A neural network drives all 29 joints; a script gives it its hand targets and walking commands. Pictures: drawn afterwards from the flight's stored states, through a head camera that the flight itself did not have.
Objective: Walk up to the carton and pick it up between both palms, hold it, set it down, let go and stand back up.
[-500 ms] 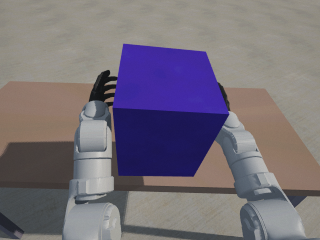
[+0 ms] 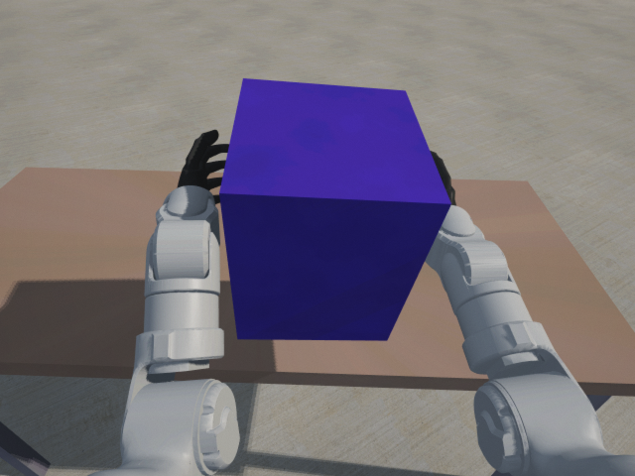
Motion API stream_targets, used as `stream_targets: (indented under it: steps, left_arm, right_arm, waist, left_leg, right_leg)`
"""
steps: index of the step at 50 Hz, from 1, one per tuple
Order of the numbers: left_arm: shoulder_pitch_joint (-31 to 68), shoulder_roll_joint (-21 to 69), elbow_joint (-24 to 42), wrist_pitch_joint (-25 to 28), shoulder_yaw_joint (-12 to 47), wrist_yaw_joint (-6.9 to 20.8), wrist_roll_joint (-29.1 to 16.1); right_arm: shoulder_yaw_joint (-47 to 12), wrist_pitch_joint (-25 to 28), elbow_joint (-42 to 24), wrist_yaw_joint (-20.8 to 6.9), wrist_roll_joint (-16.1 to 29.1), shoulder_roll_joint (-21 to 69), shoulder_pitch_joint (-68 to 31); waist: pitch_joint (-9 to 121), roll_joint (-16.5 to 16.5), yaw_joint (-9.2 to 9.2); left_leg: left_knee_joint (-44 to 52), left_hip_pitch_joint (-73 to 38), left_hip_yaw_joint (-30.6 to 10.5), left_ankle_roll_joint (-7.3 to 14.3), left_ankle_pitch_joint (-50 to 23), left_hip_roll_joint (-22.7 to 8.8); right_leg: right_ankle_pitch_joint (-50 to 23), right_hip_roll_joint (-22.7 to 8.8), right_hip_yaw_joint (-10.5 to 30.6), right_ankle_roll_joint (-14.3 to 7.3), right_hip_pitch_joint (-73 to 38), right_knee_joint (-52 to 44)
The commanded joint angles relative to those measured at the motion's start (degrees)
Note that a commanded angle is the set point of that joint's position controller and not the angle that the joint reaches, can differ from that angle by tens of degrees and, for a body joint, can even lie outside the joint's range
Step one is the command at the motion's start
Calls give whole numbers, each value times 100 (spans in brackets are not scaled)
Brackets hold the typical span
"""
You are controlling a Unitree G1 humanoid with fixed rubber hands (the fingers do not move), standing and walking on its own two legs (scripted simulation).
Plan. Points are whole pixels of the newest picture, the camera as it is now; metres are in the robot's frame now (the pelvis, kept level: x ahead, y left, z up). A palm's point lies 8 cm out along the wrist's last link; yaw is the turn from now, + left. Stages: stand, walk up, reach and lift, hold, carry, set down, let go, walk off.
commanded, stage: reach and lift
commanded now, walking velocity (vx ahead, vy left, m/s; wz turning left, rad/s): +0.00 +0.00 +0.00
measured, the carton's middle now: (319, 217) +0.39 -0.01 +0.18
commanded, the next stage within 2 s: hold in 0.22 s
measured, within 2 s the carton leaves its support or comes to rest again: neither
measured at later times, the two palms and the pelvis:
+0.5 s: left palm (185, 192) +0.37 +0.15 +0.24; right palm (437, 203) +0.36 -0.15 +0.21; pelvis +0.01 +0.01 +0.00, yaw +0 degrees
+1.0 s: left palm (182, 185) +0.35 +0.14 +0.25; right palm (444, 194) +0.36 -0.15 +0.22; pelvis -0.01 +0.00 +0.00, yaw -1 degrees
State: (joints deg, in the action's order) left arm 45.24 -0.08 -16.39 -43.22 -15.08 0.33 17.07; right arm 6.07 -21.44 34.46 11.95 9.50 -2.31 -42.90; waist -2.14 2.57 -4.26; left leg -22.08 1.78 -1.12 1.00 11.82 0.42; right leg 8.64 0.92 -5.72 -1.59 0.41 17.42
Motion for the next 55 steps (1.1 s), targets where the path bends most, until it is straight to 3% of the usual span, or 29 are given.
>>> stream_targets:
  steps: [1,12,23,33,43,50,55]
  left_arm:
    - [3803,3172,892,336,2444,863,-957]
    - [3607,3181,1613,44,2700,820,-1021]
    - [3599,3193,1911,-203,2762,781,-1071]
    - [3775,3130,1732,-388,2562,781,-990]
    - [4272,3080,1055,-345,2301,818,-962]
    - [4456,3137,762,-201,2245,818,-1042]
    - [4461,3164,840,-115,2269,815,-1117]
  right_arm:
    - [-2226,426,-2443,-548,731,3291,-5780]
    - [-2398,121,-2891,-478,1062,3073,-5495]
    - [-2394,-103,-3032,-528,1169,2957,-5478]
    - [-2290,-265,-2805,-582,1149,3014,-5684]
    - [-1918,-248,-2184,-667,872,3180,-6187]
    - [-1876,-179,-2086,-645,851,3292,-6435]
    - [-2038,-172,-2268,-582,966,3390,-6470]
  waist:
    - [2838,-372,-58]
    - [2808,-524,-135]
    - [2737,-481,-116]
    - [2489,-419,-51]
    - [2383,-451,-33]
    - [2720,-460,-27]
    - [2988,-390,-9]
  left_leg:
    - [222,-295,-7,-234,-1751,135]
    - [119,-551,-76,-371,-2367,99]
    - [155,-588,-87,-385,-2418,38]
    - [316,-271,-11,-243,-1643,39]
    - [561,262,82,-102,-421,42]
    - [551,324,95,-78,-368,60]
    - [462,274,71,-65,-685,89]
  right_leg:
    - [-1917,50,168,412,-1267,44]
    - [-2170,169,150,378,-1174,63]
    - [-1868,256,129,313,-1073,8]
    - [-1152,243,147,270,-922,-97]
    - [-297,120,200,289,-762,-171]
    - [-387,74,264,344,-888,-160]
    - [-864,64,309,401,-1112,-100]
